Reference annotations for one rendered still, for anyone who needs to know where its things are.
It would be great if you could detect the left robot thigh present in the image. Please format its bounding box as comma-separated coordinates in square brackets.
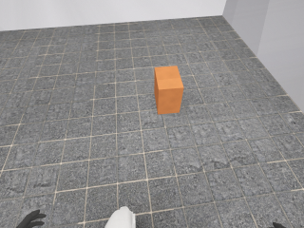
[104, 209, 136, 228]

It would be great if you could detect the carton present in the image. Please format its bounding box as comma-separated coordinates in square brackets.
[154, 66, 184, 115]

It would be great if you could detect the left robot hand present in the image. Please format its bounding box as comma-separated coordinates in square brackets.
[16, 209, 47, 228]

